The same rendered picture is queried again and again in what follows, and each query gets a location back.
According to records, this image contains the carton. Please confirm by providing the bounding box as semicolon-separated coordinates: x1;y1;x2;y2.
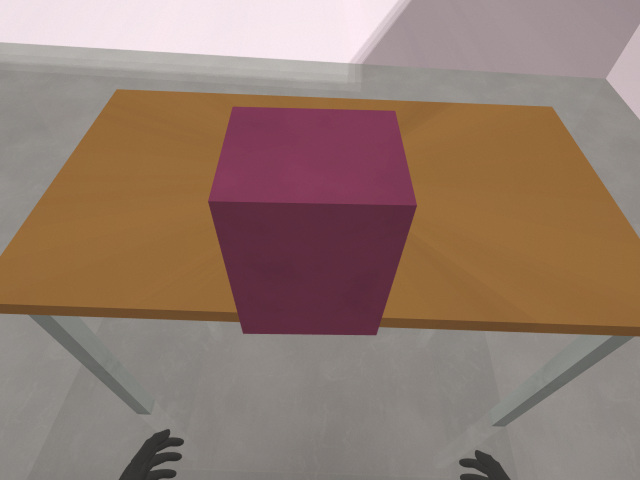
208;107;417;335

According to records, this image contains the robot right hand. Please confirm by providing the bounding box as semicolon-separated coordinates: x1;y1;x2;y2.
459;450;510;480

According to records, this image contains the robot left hand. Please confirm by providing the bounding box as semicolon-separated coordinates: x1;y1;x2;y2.
119;429;184;480

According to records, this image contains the table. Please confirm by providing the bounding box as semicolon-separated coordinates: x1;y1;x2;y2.
0;89;640;427

